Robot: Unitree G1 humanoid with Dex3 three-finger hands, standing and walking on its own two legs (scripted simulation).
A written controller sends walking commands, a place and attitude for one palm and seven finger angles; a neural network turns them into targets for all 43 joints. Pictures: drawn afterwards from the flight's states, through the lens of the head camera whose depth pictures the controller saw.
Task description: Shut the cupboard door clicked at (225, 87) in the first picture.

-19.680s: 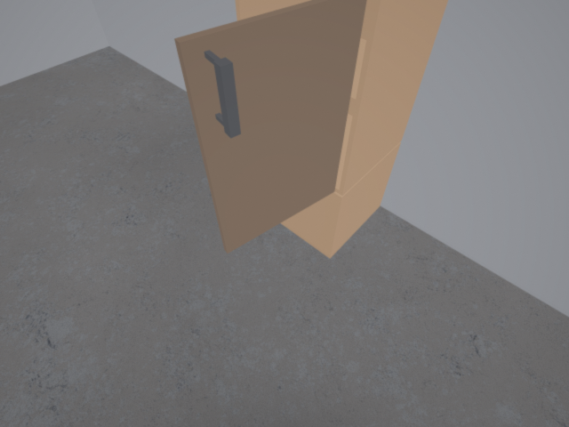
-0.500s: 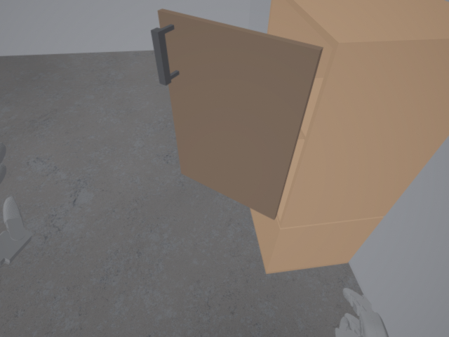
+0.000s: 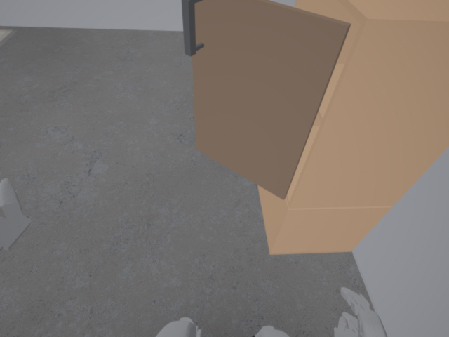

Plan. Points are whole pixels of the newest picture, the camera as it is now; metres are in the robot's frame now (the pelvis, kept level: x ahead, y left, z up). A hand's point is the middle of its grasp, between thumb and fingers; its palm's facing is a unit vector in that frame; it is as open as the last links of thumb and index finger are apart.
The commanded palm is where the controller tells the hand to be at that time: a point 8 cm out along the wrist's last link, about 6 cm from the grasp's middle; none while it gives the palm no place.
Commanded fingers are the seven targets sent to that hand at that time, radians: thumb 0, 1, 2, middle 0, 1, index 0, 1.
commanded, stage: step back with the hand held close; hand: left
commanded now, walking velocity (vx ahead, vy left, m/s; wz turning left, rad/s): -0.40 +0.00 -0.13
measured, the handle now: (194, 25) +0.80 +0.13 +0.19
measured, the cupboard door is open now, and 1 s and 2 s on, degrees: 50 50 50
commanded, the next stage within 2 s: stop stepping back and stand still in 0.24 s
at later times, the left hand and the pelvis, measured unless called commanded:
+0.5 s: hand out of the picture +0.13 +0.26 +0.21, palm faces +0.31 -0.89 -0.34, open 7.4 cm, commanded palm +0.07 +0.31 +0.21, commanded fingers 0.00 0.90 0.90 -0.20 -0.30 -0.20 -0.30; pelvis -0.11 +0.03 +0.01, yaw -8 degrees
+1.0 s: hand out of the picture +0.09 +0.29 +0.19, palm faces +0.35 -0.87 -0.34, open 7.4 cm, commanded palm +0.04 +0.34 +0.21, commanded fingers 0.00 0.90 0.90 -0.20 -0.30 -0.20 -0.30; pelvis -0.15 +0.06 +0.02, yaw -9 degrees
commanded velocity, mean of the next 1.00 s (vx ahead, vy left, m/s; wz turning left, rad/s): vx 0.00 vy -0.03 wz -0.04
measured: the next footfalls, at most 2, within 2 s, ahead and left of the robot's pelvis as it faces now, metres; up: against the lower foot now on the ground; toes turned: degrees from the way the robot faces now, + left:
right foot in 0.32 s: -0.10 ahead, -0.14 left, +0.00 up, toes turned -6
left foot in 0.48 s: +0.01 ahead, +0.10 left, +0.00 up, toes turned -6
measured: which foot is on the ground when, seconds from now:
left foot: down 0.00-0.32, up 0.34-0.46, down 0.48-0.72, up 0.74-0.92, down 0.94-1.00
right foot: down 0.00-0.04, up 0.06-0.30, down 0.32-0.50, up 0.52-0.68, down 0.70-1.00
